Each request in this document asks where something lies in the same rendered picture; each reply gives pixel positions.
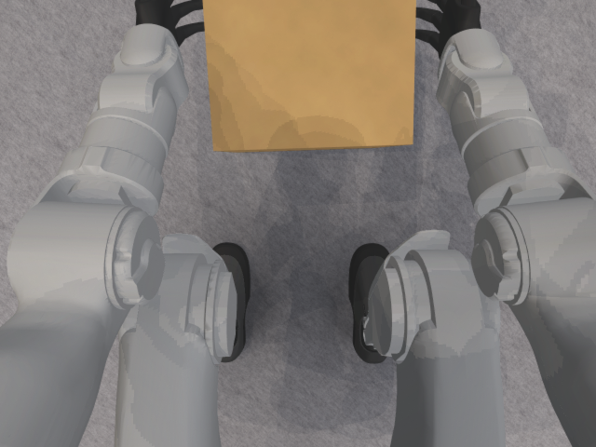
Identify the carton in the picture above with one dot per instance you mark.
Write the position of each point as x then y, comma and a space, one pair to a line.
294, 75

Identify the robot right upper arm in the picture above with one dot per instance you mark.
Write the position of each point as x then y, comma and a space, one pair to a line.
540, 259

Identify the right robot forearm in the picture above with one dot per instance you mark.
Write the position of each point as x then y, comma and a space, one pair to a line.
508, 156

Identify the left robot hand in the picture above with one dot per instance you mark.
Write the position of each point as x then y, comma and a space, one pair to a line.
160, 13

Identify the left robot foot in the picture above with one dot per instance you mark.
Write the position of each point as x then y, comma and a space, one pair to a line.
237, 262

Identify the right robot hand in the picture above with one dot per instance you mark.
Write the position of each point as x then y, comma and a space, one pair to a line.
457, 16

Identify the robot left shin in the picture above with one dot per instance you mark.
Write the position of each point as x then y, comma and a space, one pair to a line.
174, 243

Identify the robot left upper arm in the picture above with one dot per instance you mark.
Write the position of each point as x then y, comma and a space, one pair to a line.
77, 269

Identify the left robot forearm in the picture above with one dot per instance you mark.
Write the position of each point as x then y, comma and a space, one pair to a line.
128, 135

